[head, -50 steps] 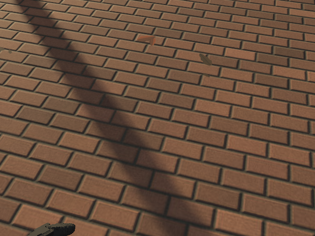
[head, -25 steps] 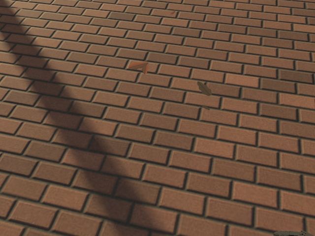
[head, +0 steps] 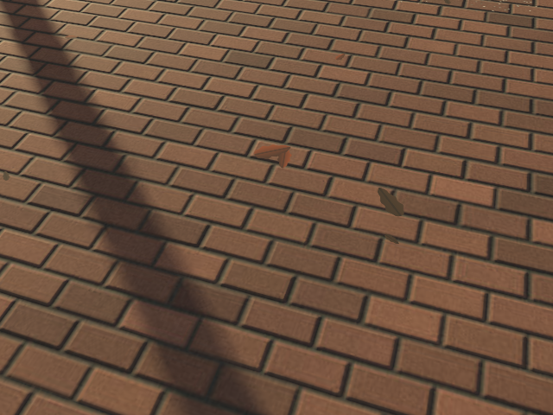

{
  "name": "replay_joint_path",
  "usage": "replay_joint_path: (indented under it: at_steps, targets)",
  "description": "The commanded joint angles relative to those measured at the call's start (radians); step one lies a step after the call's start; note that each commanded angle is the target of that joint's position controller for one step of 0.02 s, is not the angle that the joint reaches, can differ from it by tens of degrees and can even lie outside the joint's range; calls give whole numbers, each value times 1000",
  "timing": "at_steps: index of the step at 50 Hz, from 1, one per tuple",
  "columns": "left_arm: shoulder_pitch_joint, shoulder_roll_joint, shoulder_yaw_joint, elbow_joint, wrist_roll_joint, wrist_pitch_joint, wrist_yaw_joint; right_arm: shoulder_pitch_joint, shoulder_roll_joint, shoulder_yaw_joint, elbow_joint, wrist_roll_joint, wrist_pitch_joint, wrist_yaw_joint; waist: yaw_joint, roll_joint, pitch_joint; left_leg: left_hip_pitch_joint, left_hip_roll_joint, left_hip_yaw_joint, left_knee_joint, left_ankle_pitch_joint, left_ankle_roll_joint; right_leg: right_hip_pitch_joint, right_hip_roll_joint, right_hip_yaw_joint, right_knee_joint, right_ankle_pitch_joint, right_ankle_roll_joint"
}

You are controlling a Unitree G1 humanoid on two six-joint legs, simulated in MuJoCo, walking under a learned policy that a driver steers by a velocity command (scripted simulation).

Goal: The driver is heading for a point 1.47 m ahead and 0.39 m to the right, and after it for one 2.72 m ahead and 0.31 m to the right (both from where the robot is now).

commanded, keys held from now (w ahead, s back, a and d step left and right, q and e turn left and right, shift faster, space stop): e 0.50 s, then w+e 0.24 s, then w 0.16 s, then w+q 0.10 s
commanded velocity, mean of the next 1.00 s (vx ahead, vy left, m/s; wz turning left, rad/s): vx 0.15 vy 0.00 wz -0.42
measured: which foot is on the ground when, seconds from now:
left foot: down 0.00-0.52, up 0.54-1.00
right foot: down 0.00-0.26, up 0.28-0.50, down 0.52-1.00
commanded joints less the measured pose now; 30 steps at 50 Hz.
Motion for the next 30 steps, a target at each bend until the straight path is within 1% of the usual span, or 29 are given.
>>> replay_joint_path:
  at_steps: [1, 2, 3, 4, 7, 9, 11, 12, 13, 14, 15, 16, 17, 18, 19, 20, 21, 22, 23, 24, 25, 26, 27, 28, 29, 30]
  targets:
    - [-108, 145, 35, -105, -1, -21, -2, 11, -130, -41, -61, 2, -16, -16, -60, -181, -1, 155, 45, 22, -18, -77, -18, -109, -124, 210, -262, -77, -117]
    - [-101, 159, 40, -105, -9, -23, -2, -3, -123, -43, -60, 4, -11, -24, -53, -179, 5, 165, 48, 33, -4, -59, -14, -110, -115, 216, -257, -55, -108]
    - [-92, 170, 44, -110, -17, -25, -1, -2, -121, -46, -65, 4, -7, -28, -45, -190, 10, 157, 49, 38, 2, -52, -11, -98, -113, 228, -248, -19, -108]
    - [-78, 177, 49, -113, -21, -24, 2, 1, -115, -48, -68, 6, -6, -29, -39, -191, 6, 143, 49, 44, 10, -49, -8, -75, -114, 239, -233, 28, -114]
    - [-49, 181, 61, -136, -30, -13, 11, -8, -96, -56, -77, 14, -10, -29, -16, -162, -25, 120, 47, 65, 28, -33, -5, -25, -106, 273, -177, 144, -139]
    - [-53, 179, 66, -159, -35, -3, 15, -6, -93, -64, -81, 17, -12, -26, -10, -132, -48, 132, 58, 66, 23, -14, 2, -23, -89, 283, -138, 188, -144]
    - [-62, 170, 69, -182, -39, 6, 15, 11, -104, -76, -81, 18, -12, -23, -15, -71, -70, 178, 97, 48, -9, 9, 23, -61, -53, 252, -78, 186, -122]
    - [-69, 159, 68, -194, -41, 9, 14, 29, -119, -83, -78, 17, -11, -22, -19, -15, -77, 211, 142, 12, -48, 18, 47, -101, -21, 208, -22, 157, -97]
    - [-74, 141, 65, -204, -43, 12, 12, 62, -140, -90, -71, 15, -8, -24, -25, 68, -85, 261, 223, -74, -111, 45, 99, -167, 26, 139, 74, 90, -63]
    - [-67, 126, 63, -212, -43, 12, 8, 84, -172, -98, -64, 13, -9, -27, -25, 188, -94, 307, 368, -225, -188, 141, 185, -236, 70, 54, 204, -44, -30]
    - [-71, 145, 73, -215, -38, 13, 2, 74, -172, -95, -73, 11, -15, -36, -34, 243, -109, 319, 503, -333, -215, 284, 280, -288, 50, 7, 426, -309, -3]
    - [-79, 170, 87, -213, -37, 16, -3, 77, -166, -89, -83, 11, -20, -46, -41, 154, -107, 307, 534, -334, -218, 373, 315, -320, 21, 19, 608, -360, 15]
    - [-66, 158, 87, -203, -44, 23, -5, 35, -165, -87, -90, 15, -22, -52, -15, 87, -98, 283, 496, -252, -206, 366, 283, -313, -8, 31, 651, -322, 22]
    - [-58, 133, 78, -199, -50, 33, -5, -17, -178, -91, -89, 25, -21, -54, 8, 81, -71, 253, 438, -157, -211, 315, 228, -294, -37, 25, 568, -262, 23]
    - [-73, 115, 69, -200, -49, 39, -6, -43, -193, -95, -88, 28, -19, -54, 4, 101, -61, 226, 395, -80, -211, 314, 194, -251, -47, -9, 490, -212, 24]
    - [-80, 96, 60, -204, -47, 42, -12, -59, -203, -98, -85, 28, -12, -52, 0, 116, -65, 193, 356, -4, -202, 327, 172, -178, -43, -48, 407, -187, 23]
    - [-93, 90, 56, -213, -48, 41, -20, -60, -208, -100, -81, 29, -4, -49, -9, 137, -77, 181, 338, 44, -192, 333, 163, -116, -36, -76, 320, -168, 18]
    - [-96, 99, 58, -219, -50, 40, -29, -46, -213, -103, -74, 34, 2, -47, -18, 157, -94, 197, 343, 62, -180, 328, 162, -77, -27, -94, 245, -148, 12]
    - [-83, 112, 64, -220, -51, 40, -35, -34, -216, -104, -66, 42, 6, -45, -16, 161, -108, 212, 356, 68, -160, 308, 157, -39, -18, -109, 165, -105, 3]
    - [-44, 118, 70, -209, -49, 40, -40, -35, -215, -103, -60, 54, 10, -43, 5, 149, -119, 206, 358, 87, -121, 266, 139, 26, 2, -138, 50, -14, -14]
    - [3, 127, 80, -190, -45, 41, -38, -18, -196, -99, -50, 61, 11, -41, 19, 124, -126, 170, 342, 116, -61, 185, 102, 112, 35, -155, -54, 58, -39]
    - [42, 163, 95, -181, -39, 40, -29, 41, -153, -91, -26, 54, 14, -34, 14, 6, -104, 46, 294, 185, 70, -41, 35, 221, 25, -74, -150, 126, -78]
    - [91, 296, 124, -203, -38, 32, -11, 40, -78, -66, -65, 2, 17, -25, -4, -330, -77, -283, 160, 261, 440, -478, -71, 356, -253, 367, -221, 261, -202]
    - [116, 333, 123, -225, -11, 4, -21, -73, -120, -74, -114, 14, -4, -26, 69, -311, -127, -428, 79, 54, 604, -490, -69, 309, -357, 609, -316, 31, -381]
    - [111, 285, 111, -217, -6, -19, -25, -137, -162, -86, -122, 42, -19, -25, 84, -206, -81, -484, 103, -1, 638, -391, -42, 299, -323, 599, -380, -276, -363]
    - [74, 244, 96, -208, -19, -32, -21, -139, -188, -97, -112, 49, -31, -24, 54, -166, -22, -504, 123, -9, 604, -281, -16, 266, -291, 553, -398, -405, -306]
